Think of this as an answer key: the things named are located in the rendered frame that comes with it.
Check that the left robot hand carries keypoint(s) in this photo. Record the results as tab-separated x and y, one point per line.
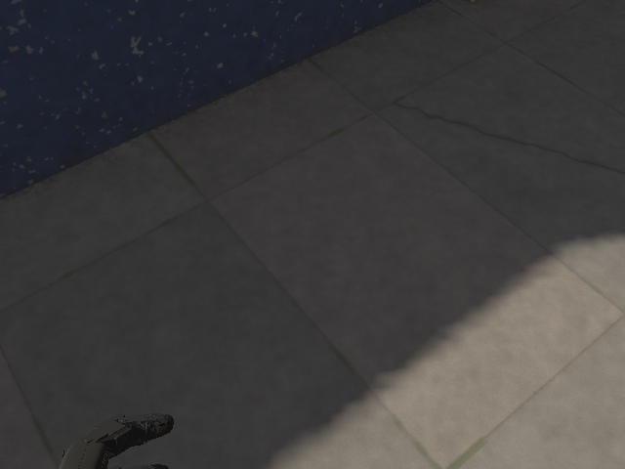
114	436

